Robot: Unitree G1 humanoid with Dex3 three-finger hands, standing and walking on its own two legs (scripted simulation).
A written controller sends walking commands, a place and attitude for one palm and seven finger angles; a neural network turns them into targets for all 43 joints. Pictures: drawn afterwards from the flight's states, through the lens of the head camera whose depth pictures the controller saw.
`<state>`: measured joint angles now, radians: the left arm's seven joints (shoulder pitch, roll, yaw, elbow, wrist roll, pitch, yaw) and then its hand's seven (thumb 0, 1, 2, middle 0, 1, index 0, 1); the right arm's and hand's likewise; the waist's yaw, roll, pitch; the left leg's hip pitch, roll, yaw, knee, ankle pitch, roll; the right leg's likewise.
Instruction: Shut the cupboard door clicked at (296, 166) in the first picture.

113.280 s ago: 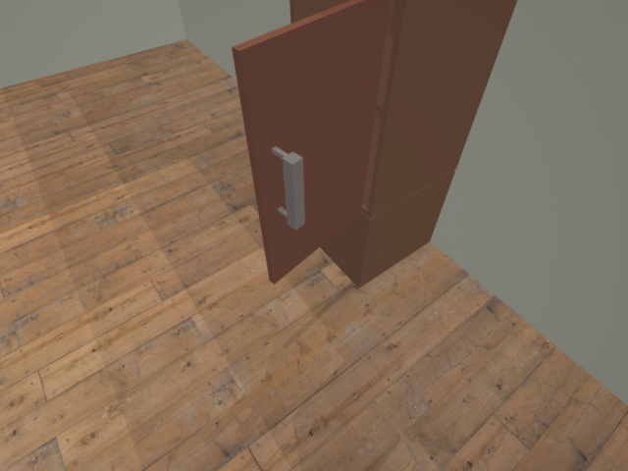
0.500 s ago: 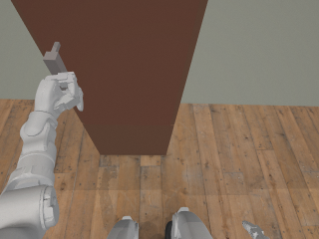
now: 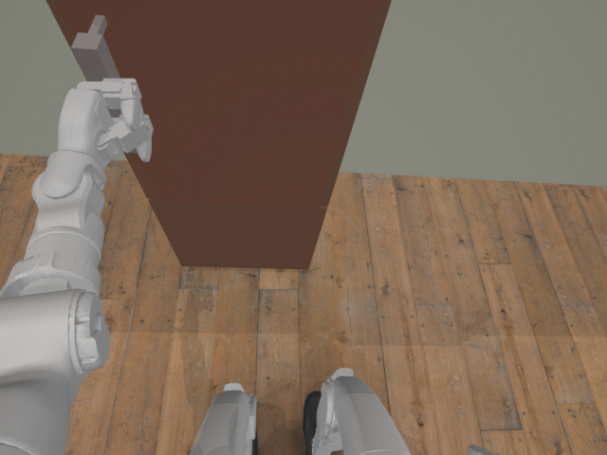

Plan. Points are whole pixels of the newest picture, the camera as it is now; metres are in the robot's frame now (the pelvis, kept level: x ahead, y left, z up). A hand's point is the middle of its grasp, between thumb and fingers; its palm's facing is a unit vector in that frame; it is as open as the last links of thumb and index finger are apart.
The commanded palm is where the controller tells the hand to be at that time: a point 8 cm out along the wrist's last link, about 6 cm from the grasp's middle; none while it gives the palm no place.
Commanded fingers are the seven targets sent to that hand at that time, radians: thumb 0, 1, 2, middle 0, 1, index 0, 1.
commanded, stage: pull the fist back off the door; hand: left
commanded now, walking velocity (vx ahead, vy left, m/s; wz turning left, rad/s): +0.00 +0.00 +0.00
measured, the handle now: (118, 90) +0.57 +0.23 +0.08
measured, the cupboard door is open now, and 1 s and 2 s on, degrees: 0 0 0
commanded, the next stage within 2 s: draw the hand back to the body in 0.76 s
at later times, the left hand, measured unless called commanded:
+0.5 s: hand (145, 149) +0.48 +0.18 +0.07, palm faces -0.03 -1.00 -0.03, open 3.2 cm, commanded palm +0.44 +0.23 +0.08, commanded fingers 0.00 0.90 0.90 -1.30 -1.50 -1.30 -1.50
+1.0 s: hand (133, 182) +0.42 +0.18 +0.10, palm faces -0.05 -1.00 -0.03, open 3.2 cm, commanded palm +0.38 +0.24 +0.11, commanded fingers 0.00 0.90 0.90 -1.30 -1.50 -1.30 -1.50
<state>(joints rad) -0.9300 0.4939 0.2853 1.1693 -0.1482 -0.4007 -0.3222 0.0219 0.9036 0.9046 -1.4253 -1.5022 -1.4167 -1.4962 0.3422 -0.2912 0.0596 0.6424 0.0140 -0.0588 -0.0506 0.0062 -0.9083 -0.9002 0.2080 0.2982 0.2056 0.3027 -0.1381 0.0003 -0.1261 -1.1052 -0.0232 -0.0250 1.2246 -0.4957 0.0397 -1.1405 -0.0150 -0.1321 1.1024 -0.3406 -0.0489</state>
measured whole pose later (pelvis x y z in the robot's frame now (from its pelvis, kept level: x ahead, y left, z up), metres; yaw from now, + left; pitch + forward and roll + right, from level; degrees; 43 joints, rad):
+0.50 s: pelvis +0.02 +0.01 +0.02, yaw -2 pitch +20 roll -2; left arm -0.63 0.41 0.35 0.94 -0.16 -0.41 -0.26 0.02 0.90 0.90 -1.31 -1.50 -1.30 -1.50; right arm 0.40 -0.29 0.05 0.59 0.02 -0.03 -0.02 0.01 -0.91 -0.90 0.21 0.30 0.21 0.30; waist -0.13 0.02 -0.13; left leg -0.98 -0.01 0.03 1.13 -0.51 0.06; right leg -1.05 0.03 -0.05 1.04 -0.34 -0.03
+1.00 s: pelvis +0.07 +0.01 +0.04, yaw +0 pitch +16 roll -2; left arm -0.20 0.25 0.18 0.44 -0.22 -0.38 -0.26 0.02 0.90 0.90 -1.30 -1.50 -1.30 -1.50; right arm 0.21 -0.24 0.02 0.52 0.03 -0.02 -0.02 0.01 -0.91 -0.90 0.21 0.30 0.20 0.30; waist -0.01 0.02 -0.13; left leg -0.76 -0.03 0.00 1.04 -0.55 0.05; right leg -0.83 0.01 -0.07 0.97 -0.42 -0.03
